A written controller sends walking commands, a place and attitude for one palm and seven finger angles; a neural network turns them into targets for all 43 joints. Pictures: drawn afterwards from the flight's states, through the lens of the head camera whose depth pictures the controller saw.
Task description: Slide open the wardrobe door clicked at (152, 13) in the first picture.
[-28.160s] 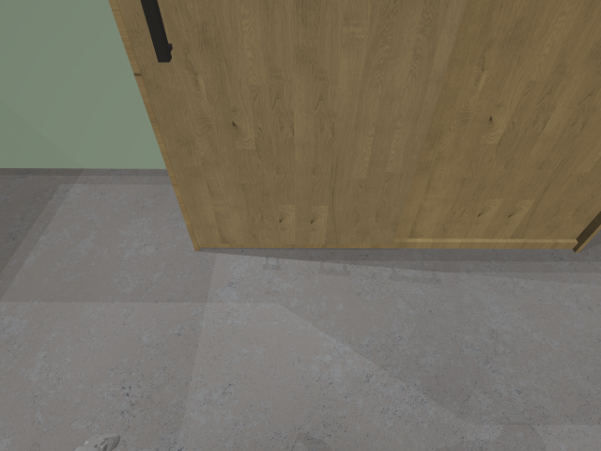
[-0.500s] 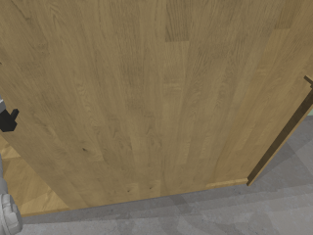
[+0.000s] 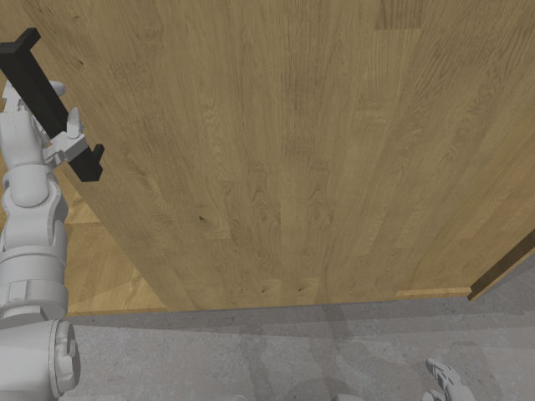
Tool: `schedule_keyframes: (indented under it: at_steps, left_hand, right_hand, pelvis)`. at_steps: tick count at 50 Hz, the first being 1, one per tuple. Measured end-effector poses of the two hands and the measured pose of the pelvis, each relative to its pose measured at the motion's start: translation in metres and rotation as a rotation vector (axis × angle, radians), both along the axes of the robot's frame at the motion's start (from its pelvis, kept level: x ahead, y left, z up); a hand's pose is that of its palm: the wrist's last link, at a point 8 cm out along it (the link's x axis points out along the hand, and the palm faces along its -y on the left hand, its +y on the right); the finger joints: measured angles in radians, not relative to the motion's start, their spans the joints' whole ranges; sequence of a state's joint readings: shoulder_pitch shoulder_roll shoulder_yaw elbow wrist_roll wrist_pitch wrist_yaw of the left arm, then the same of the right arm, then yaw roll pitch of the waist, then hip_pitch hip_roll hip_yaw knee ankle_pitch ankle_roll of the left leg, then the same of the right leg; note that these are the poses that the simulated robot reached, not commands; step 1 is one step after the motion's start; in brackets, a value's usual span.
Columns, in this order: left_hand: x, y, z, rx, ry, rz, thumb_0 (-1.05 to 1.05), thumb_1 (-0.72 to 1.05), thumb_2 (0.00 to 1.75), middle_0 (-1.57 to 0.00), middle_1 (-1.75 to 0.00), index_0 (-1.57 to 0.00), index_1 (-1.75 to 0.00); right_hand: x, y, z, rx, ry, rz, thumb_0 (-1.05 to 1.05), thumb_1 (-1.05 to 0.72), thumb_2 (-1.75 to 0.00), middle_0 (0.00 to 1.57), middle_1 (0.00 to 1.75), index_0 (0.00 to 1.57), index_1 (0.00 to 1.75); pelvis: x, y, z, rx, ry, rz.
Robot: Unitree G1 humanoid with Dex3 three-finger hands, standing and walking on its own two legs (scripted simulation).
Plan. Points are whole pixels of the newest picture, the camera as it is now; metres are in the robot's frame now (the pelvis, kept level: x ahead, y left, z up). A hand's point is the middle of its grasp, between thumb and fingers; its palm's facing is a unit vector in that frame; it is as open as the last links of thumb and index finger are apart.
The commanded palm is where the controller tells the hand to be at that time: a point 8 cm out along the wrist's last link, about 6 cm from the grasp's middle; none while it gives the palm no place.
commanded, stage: stop walking and hold the door there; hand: left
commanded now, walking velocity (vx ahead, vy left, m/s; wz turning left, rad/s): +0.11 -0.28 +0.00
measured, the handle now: (64, 112) +0.45 +0.32 +0.19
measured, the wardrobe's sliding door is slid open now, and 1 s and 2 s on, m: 0.49 0.49 0.49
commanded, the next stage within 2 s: loosen the grip on the handle in 1.00 s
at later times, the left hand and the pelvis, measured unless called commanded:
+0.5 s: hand (75, 136) +0.41 +0.29 +0.19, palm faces +0.45 -0.87 -0.19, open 6.6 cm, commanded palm +0.37 +0.30 +0.16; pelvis -0.02 +0.02 +0.01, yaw -2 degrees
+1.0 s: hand (75, 135) +0.41 +0.29 +0.19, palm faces +0.47 -0.86 -0.20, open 6.6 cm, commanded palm +0.37 +0.31 +0.16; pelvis +0.00 +0.00 +0.00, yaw -3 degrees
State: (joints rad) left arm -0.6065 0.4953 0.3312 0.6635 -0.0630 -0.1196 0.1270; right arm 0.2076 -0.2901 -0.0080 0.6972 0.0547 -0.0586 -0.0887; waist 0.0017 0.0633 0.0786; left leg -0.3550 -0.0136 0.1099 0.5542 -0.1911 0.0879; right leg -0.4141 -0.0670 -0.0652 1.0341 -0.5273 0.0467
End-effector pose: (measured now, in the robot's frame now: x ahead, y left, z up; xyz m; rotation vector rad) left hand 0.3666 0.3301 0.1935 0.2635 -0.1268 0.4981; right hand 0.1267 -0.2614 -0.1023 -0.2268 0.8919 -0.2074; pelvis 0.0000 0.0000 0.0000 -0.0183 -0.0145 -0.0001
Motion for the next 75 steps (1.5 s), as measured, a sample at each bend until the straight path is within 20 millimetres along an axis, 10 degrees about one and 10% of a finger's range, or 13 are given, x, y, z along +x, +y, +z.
schedule_keyframes:
  at_steps: [11,32,55,64,75]
  left_hand:
    - [-0.001,0.001,0.001,-0.028,0.021,-0.046,-0.12,0.68,0.74,-0.43,-1.38,-0.18,-1.36]
    - [-0.001,-0.001,0.003,-0.057,0.041,-0.029,-0.11,0.68,0.76,-0.40,-1.37,-0.19,-1.36]
    - [-0.001,-0.001,0.002,-0.040,0.038,-0.006,-0.12,0.65,0.79,-0.44,-1.35,-0.22,-1.35]
    - [-0.001,0.006,0.009,-0.058,0.080,-0.031,-0.06,0.41,0.69,-0.44,-1.38,-0.36,-1.38]
    - [0.001,0.006,0.004,-0.048,0.084,-0.026,0.00,-0.31,0.32,-0.40,-1.34,-0.34,-1.32]
  right_hand:
    - [-0.004,0.058,0.006,0.073,-0.011,0.118,0.01,-0.90,-0.90,0.21,0.30,0.21,0.30]
    - [-0.057,-0.007,0.009,-0.054,0.077,-0.023,0.01,-0.90,-0.90,0.20,0.30,0.20,0.30]
    - [-0.027,-0.009,0.003,-0.021,0.033,-0.026,0.01,-0.90,-0.90,0.20,0.30,0.20,0.30]
    - [-0.042,-0.018,0.019,-0.047,-0.025,0.045,0.01,-0.90,-0.90,0.20,0.30,0.20,0.30]
    - [-0.103,-0.030,0.007,-0.091,0.112,-0.043,0.01,-0.90,-0.90,0.20,0.30,0.20,0.30]
  pelvis:
    - [-0.010,0.012,0.008,0.016,0.049,-0.017]
    - [-0.011,0.008,0.006,0.008,0.038,-0.039]
    - [0.000,-0.003,0.001,0.009,0.035,-0.050]
    - [-0.026,-0.011,0.000,0.004,0.073,-0.015]
    - [-0.043,-0.010,-0.005,-0.013,0.093,-0.005]
